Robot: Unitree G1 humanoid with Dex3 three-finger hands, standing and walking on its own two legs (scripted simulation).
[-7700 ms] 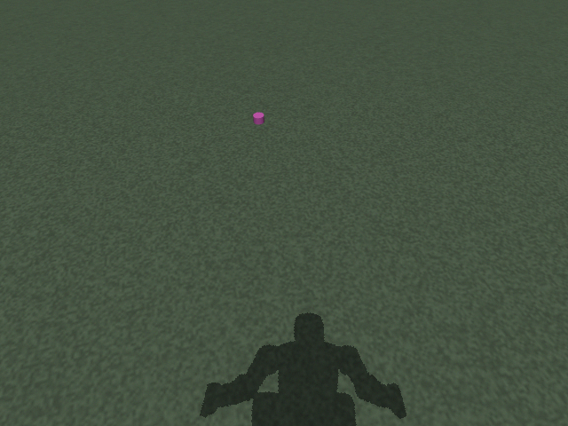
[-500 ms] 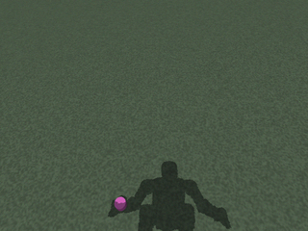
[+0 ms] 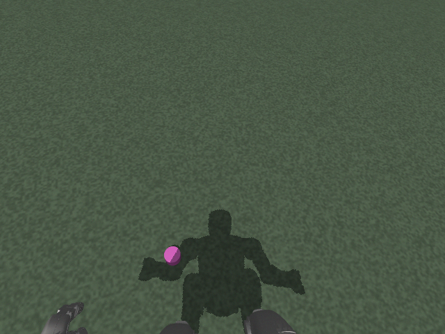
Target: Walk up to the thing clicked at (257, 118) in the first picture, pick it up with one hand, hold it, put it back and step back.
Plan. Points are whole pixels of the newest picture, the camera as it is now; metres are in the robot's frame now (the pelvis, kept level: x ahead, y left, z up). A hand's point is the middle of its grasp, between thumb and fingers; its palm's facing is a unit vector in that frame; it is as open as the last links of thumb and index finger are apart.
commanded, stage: walk up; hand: left
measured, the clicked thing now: (172, 255) +0.47 +0.19 -0.74
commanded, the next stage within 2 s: none
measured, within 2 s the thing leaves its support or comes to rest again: neither
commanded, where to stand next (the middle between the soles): +0.07 -0.01 m, yaw +0 degrees
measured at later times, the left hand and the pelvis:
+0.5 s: hand out of the picture -0.02 +0.24 -0.10, palm faces -0.02 -0.89 -0.45, open 7.4 cm; pelvis -0.01 -0.05 +0.02, yaw -4 degrees
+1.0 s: hand out of the picture +0.13 +0.22 -0.15, palm faces +0.00 -0.94 -0.34, open 7.4 cm; pelvis +0.03 -0.03 +0.00, yaw +1 degrees
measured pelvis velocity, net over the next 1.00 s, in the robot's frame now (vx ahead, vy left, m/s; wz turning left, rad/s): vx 0.03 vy -0.03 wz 0.01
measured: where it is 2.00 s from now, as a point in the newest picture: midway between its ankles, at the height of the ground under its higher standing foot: outside the picture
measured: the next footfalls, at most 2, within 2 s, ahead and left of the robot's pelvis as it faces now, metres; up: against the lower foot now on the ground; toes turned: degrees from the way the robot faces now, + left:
right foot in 0.30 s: +0.02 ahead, -0.15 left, +0.00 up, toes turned -8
left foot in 0.76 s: +0.13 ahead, +0.09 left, +0.00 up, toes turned +0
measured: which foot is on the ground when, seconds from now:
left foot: down 0.00-0.30, up 0.32-0.74, down 0.76-1.00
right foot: up 0.00-0.28, down 0.30-0.78, up 0.80-1.00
